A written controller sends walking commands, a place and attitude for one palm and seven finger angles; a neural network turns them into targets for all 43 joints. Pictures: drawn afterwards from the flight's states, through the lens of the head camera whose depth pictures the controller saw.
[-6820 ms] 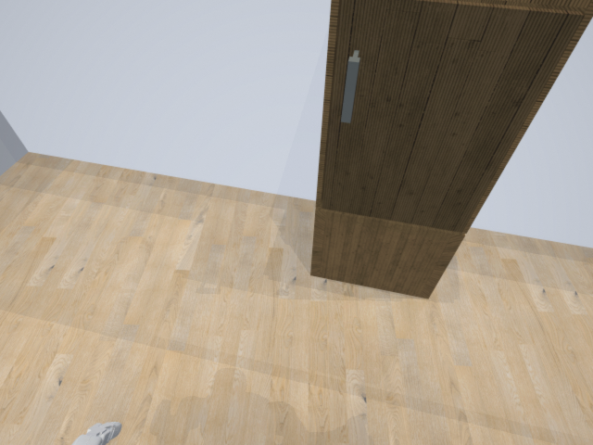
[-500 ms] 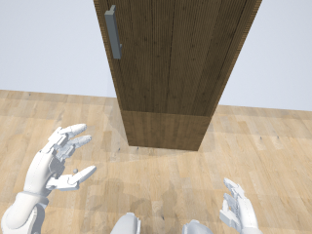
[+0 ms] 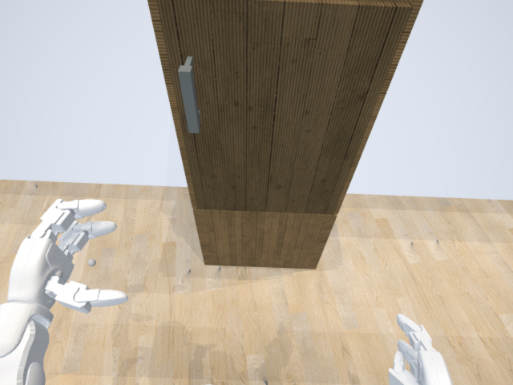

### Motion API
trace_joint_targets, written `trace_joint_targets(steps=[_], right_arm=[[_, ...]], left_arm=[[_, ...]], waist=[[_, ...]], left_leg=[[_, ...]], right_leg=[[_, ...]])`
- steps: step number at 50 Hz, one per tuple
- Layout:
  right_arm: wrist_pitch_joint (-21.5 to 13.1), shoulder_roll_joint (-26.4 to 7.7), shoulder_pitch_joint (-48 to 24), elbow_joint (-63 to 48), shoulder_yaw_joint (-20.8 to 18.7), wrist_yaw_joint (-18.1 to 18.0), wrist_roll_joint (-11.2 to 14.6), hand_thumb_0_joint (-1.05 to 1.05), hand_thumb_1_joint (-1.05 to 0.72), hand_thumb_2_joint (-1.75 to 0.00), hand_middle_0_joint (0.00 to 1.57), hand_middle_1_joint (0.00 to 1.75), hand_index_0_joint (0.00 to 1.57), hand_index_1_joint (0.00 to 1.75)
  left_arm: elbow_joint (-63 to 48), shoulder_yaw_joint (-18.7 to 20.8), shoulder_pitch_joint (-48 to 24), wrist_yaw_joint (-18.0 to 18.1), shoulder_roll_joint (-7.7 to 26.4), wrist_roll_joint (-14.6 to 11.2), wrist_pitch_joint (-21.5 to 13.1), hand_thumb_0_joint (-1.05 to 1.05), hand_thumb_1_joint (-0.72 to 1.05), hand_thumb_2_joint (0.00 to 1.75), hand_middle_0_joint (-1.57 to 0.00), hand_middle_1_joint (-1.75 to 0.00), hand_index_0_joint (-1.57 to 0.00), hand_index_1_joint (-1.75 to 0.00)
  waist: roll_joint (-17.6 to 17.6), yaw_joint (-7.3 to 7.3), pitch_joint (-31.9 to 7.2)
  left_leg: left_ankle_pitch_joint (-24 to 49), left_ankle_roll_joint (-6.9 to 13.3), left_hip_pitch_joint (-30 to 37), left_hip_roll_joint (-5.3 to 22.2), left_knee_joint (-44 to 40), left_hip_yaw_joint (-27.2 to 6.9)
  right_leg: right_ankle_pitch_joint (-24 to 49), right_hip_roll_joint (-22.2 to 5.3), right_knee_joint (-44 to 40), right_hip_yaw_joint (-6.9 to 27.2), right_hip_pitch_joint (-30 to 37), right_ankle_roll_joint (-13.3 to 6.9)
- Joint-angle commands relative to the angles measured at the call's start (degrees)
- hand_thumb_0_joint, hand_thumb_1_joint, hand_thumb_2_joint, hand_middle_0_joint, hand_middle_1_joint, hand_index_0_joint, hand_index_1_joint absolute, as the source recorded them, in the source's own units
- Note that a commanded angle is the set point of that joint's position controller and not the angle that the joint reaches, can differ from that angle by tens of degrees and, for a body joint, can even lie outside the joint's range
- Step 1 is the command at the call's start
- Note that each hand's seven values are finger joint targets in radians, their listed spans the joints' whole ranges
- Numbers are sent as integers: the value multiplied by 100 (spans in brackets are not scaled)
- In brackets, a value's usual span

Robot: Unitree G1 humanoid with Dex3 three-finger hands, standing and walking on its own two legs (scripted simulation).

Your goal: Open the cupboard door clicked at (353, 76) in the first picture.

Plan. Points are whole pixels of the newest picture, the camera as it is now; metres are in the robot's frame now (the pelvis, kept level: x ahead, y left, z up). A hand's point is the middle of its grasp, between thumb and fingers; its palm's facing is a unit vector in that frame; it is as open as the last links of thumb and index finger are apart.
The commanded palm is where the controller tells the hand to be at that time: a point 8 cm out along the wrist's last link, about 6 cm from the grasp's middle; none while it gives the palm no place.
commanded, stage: raise the hand with hooked fingers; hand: left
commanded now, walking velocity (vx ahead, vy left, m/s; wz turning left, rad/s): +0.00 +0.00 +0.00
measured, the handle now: (192, 95) +0.61 +0.17 +0.11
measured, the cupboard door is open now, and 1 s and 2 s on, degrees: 0 0 0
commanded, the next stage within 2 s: move the hooked fingers beside the handle in 0.92 s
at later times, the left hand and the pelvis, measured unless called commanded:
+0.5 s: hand (64, 204) +0.31 +0.28 +0.14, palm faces +0.06 -1.00 -0.04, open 14.0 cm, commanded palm +0.27 +0.32 +0.13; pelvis +0.01 +0.00 +0.02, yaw +0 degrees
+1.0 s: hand (86, 218) +0.30 +0.25 +0.13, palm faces +0.07 -1.00 -0.03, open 14.0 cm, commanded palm +0.27 +0.30 +0.13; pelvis +0.00 -0.02 +0.02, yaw -1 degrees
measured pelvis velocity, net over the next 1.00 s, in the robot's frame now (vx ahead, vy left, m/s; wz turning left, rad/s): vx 0.00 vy -0.02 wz -0.01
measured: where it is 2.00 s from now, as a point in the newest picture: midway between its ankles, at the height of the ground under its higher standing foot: outside the picture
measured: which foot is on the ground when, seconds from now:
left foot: down 0.00-1.00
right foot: down 0.00-1.00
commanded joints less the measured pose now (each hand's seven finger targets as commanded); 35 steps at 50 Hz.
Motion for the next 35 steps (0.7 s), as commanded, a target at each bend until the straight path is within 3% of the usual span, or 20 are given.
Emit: trace_joint_targets(steps=[1,4,5,6,7,10,14,15,17,21,24,26,28,30,33,35], right_arm=[[-279,-742,-261,-821,-220,4,36,0,-90,-90,20,30,20,30],[-207,-815,-223,-831,-200,-17,51,0,-90,-90,20,30,20,30],[-178,-823,-223,-832,-205,-32,64,0,-90,-90,20,30,20,30],[-158,-819,-236,-831,-199,-44,66,0,-90,-90,20,30,20,30],[-138,-822,-234,-841,-191,-67,59,0,-90,-90,20,30,20,30],[-108,-780,-317,-831,-126,-103,36,0,-90,-90,20,30,20,30],[-91,-775,-291,-771,-101,-127,-2,0,-90,-90,20,30,20,30],[-86,-754,-339,-768,-85,-130,17,0,-90,-90,20,30,20,30],[-76,-756,-328,-732,-85,-147,31,0,-90,-90,20,30,20,30],[4,-825,-326,-720,-84,-188,80,0,-90,-90,20,30,20,30],[38,-829,-327,-817,-89,-148,71,0,-90,-90,20,30,20,30],[58,-833,-319,-852,-118,-99,75,0,-90,-90,20,30,20,30],[60,-817,-315,-901,-135,-61,53,0,-90,-90,20,30,20,30],[55,-797,-300,-922,-133,-37,22,0,-90,-90,20,30,20,30],[37,-776,-271,-865,-153,-52,14,0,-90,-90,20,30,20,30],[50,-792,-274,-812,-142,-70,20,0,-90,-90,20,30,20,30]], left_arm=[[-1019,531,-988,-48,1063,-144,-99,0,-50,30,-30,-120,-30,-120],[-627,472,-1254,-264,1098,-131,251,0,-50,30,-30,-120,-30,-120],[-649,490,-1428,-334,1164,-110,320,0,-50,30,-30,-120,-30,-120],[-661,535,-1600,-380,1247,-99,374,0,-50,30,-30,-120,-30,-120],[-679,616,-1792,-397,1345,-93,408,0,-50,30,-30,-120,-30,-120],[-809,861,-2416,-399,1660,-102,362,0,-50,30,-30,-120,-30,-120],[-626,1092,-2590,-405,1894,-106,268,0,-50,30,-30,-120,-30,-120],[-620,1026,-2726,-443,1852,-96,279,0,-50,30,-30,-120,-30,-120],[-423,1009,-2818,-516,1853,-95,354,0,-50,30,-30,-120,-30,-120],[197,1007,-3055,-719,1958,-118,698,0,-50,30,-30,-120,-30,-120],[516,962,-2678,-819,1837,-149,867,0,-50,30,-30,-120,-30,-120],[335,979,-2625,-810,1853,-154,821,0,-50,30,-30,-120,-30,-120],[17,1063,-2688,-710,1949,-124,683,0,-50,30,-30,-120,-30,-120],[-219,1204,-2797,-604,2089,-119,527,0,-50,30,-30,-120,-30,-120],[-275,1291,-2842,-435,2078,-100,333,0,-50,30,-30,-120,-30,-120],[-89,1261,-2933,-428,2052,-90,328,0,-50,30,-30,-120,-30,-120]], waist=[[671,97,-925],[270,51,-730],[221,41,-879],[334,43,-912],[193,37,-1002],[497,67,-1058],[390,128,-1301],[596,103,-1282],[689,95,-1287],[412,92,-1019],[262,185,-915],[136,200,-1052],[334,228,-1202],[314,238,-1311],[453,203,-1243],[325,138,-1048]], left_leg=[[1665,-43,778,-210,-1076,-333],[1767,-17,778,-200,-1109,-352],[1898,-17,875,-192,-1130,-352],[1898,-22,941,-198,-1147,-342],[1890,-20,989,-193,-1171,-365],[1913,-35,1222,-206,-1261,-390],[2224,-42,1434,-201,-1301,-411],[2215,-45,1483,-200,-1339,-383],[2324,-56,1569,-192,-1383,-383],[2034,-30,1418,-204,-1525,-385],[2031,-1,1332,-240,-1534,-334],[2113,5,1337,-230,-1544,-307],[2184,5,1424,-230,-1549,-298],[2222,14,1488,-229,-1556,-271],[2050,21,1512,-235,-1577,-220],[1850,39,1388,-246,-1576,-177]], right_leg=[[1297,307,-603,88,670,-121],[1481,343,-704,90,744,-127],[1596,331,-715,86,800,-115],[1596,326,-750,100,806,-113],[1580,325,-764,85,829,-105],[1528,340,-857,122,922,-154],[1760,357,-906,141,1167,-167],[1769,329,-956,156,1151,-162],[1838,309,-1001,150,1177,-158],[1697,305,-1161,140,1208,-158],[1764,294,-1200,164,1290,-175],[1857,279,-1187,156,1356,-150],[1874,280,-1167,184,1376,-158],[1932,303,-1165,219,1477,-164],[1810,301,-1218,258,1409,-151],[1732,297,-1267,303,1389,-132]])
